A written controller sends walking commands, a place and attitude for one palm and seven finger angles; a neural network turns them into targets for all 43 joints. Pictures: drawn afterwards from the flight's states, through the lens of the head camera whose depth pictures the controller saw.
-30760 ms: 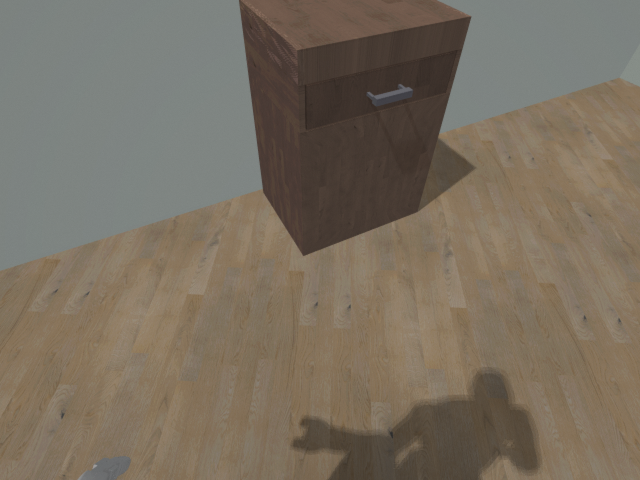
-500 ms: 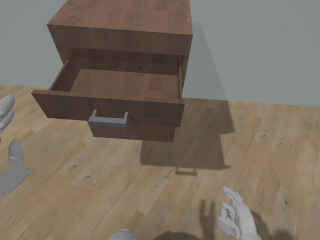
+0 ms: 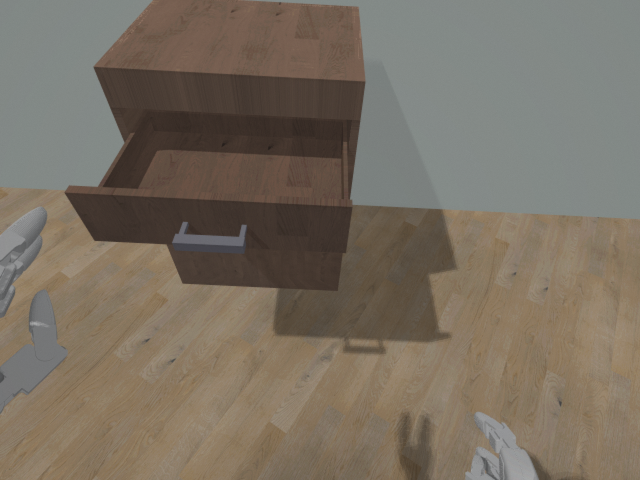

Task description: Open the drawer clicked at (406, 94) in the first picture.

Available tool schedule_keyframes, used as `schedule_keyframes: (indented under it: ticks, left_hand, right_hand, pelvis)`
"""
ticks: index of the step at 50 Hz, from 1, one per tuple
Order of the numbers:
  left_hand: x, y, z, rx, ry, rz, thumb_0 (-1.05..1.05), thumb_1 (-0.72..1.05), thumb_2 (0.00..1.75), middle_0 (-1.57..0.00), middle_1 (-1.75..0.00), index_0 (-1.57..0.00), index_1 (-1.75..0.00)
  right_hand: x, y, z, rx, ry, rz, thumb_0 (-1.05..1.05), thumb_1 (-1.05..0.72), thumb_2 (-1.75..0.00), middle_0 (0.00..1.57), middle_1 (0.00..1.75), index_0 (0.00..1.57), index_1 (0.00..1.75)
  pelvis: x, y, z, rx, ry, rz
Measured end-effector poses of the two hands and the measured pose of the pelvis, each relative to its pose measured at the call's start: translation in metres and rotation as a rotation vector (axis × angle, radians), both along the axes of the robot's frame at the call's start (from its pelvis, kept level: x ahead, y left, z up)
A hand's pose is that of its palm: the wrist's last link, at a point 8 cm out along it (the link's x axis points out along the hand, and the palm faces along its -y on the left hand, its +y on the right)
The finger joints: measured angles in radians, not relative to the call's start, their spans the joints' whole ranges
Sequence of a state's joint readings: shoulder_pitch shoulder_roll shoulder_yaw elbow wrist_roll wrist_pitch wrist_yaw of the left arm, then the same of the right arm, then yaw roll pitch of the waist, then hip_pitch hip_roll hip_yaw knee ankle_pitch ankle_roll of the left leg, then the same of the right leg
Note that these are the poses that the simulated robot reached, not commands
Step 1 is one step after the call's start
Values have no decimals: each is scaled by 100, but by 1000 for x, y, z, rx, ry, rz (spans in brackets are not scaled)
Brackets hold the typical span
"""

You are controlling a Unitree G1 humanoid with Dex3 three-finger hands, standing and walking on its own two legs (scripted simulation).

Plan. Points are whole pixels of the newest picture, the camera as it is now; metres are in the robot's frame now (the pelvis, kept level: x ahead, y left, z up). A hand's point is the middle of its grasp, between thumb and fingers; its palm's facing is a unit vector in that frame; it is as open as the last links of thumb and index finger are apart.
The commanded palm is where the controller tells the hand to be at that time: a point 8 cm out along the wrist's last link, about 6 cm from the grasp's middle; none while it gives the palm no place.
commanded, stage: stop stepping back and stand still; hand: left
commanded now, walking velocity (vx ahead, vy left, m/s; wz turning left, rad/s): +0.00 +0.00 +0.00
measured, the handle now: (212, 235) +0.56 +0.23 -0.11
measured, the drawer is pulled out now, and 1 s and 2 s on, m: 0.29 0.29 0.29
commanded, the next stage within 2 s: let the arm hang, fingers relaxed in 0.10 s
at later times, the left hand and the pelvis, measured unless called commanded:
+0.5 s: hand out of the picture +0.06 +0.18 -0.17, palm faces +0.04 -0.99 -0.17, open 7.2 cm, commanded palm none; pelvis +0.00 +0.01 +0.00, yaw +1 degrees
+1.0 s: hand out of the picture -0.03 +0.18 -0.16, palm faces +0.03 -0.98 -0.20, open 7.4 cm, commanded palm none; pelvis -0.01 +0.01 +0.01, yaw +0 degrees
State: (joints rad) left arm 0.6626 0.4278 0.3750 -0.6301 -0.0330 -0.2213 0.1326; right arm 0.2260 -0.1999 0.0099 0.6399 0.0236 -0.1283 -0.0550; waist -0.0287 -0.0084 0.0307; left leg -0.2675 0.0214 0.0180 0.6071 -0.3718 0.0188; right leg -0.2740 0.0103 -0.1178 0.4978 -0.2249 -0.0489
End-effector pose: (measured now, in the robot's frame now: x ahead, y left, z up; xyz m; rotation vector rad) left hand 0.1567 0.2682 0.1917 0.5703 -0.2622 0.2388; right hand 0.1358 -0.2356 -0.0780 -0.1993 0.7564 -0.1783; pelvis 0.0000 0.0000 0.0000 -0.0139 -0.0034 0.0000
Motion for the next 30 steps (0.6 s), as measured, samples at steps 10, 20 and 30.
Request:
schedule_keyframes:
  ticks: [10,20,30]
  left_hand:
    - [1,17,-22,-94,67,78,2,88,90,-21,-30,-21,-30]
    - [-28,4,-272,-400,1055,234,1,90,90,-20,-30,-20,-30]
    - [-161,-30,-333,-551,1534,363,-1,98,90,-21,-30,-21,-30]
  right_hand:
    - [21,15,16,-20,-31,33,2,-90,-90,20,30,20,30]
    - [-4,12,-30,31,178,48,1,-91,-90,20,30,20,30]
    - [-114,13,-45,26,575,-16,1,-91,-90,20,30,20,30]
  pelvis:
    - [6,7,6,15,5,-7]
    - [4,13,-4,21,-2,14]
    - [-4,6,7,8,-24,14]
